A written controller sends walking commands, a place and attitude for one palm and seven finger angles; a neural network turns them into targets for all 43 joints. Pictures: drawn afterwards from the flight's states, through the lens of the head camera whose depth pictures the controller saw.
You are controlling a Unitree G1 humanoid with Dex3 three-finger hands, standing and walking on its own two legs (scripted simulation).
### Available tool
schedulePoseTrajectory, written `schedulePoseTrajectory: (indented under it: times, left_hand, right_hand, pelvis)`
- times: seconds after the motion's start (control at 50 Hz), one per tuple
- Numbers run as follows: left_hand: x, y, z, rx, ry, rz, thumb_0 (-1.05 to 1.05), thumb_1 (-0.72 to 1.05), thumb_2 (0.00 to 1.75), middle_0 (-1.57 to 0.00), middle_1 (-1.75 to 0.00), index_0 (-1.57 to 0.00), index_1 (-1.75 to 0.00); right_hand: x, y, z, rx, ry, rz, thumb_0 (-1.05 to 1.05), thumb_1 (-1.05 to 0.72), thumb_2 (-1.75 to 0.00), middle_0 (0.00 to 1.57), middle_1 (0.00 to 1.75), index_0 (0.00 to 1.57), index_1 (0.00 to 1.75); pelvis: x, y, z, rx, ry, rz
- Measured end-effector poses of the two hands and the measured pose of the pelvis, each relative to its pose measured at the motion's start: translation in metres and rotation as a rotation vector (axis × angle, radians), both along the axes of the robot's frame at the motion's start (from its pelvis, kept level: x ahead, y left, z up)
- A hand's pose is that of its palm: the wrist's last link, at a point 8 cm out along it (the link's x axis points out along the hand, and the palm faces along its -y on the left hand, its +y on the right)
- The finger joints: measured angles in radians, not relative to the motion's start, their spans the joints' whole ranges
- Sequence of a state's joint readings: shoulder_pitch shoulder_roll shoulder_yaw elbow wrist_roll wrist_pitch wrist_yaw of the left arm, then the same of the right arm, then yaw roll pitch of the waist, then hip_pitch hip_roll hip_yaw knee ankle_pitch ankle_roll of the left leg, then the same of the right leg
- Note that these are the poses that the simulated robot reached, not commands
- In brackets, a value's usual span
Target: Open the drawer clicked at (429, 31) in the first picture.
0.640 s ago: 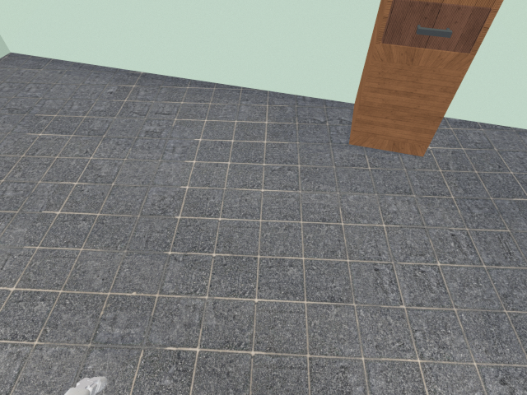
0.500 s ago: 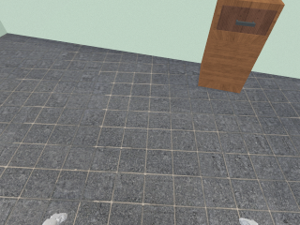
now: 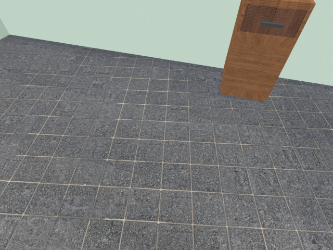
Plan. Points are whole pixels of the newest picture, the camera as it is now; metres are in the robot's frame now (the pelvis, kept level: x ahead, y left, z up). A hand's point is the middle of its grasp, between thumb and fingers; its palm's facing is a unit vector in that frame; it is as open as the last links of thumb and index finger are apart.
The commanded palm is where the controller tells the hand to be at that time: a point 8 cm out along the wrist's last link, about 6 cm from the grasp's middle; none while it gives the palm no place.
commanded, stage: stand and wait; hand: left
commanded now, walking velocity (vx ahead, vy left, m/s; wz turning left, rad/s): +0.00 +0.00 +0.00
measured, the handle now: (271, 23) +1.54 -0.65 -0.08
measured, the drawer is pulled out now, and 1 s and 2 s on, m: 0.00 0.00 0.00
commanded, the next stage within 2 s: look at it before walking up in 0.22 s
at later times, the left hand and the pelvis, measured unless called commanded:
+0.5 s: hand out of the picture +0.07 +0.24 -0.15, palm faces -0.04 -0.94 -0.34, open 7.4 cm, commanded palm none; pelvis -0.01 -0.01 +0.00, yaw +0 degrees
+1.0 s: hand out of the picture +0.08 +0.24 -0.15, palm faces -0.05 -0.94 -0.35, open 7.4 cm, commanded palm none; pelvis +0.00 -0.01 +0.00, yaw -1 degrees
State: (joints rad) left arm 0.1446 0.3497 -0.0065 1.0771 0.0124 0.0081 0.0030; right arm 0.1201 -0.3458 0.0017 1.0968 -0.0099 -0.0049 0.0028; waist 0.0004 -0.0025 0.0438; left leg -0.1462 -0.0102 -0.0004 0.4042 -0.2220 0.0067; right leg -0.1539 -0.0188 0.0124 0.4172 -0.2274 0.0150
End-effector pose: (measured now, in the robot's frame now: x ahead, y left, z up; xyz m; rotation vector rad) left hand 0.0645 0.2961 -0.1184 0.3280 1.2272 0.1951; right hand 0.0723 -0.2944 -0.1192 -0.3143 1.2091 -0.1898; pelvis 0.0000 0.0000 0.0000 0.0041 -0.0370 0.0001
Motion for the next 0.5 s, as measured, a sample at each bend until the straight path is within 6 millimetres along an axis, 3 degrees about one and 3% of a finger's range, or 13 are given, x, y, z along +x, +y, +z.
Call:
schedulePoseTrajectory:
  times: [0.18,0.5]
  left_hand:
    - [-0.004,-0.003,0.001,0.0,0.001,-0.005,0.0,0.9,0.9,-0.2,-0.3,-0.2,-0.3]
    - [0.001,-0.011,0.002,-0.012,-0.02,-0.017,0.0,0.9,0.9,-0.2,-0.3,-0.2,-0.3]
  right_hand:
    - [-0.013,-0.001,-0.002,0.009,0.019,-0.01,0.01,-0.9,-0.9,0.2,0.3,0.2,0.3]
    - [-0.009,-0.002,-0.001,0.015,-0.004,-0.005,0.0,-0.9,-0.9,0.2,0.3,0.2,0.3]
  pelvis:
    - [-0.005,-0.002,0.001,0.0,0.0,-0.001]
    - [-0.009,-0.005,0.001,0.001,0.003,-0.002]
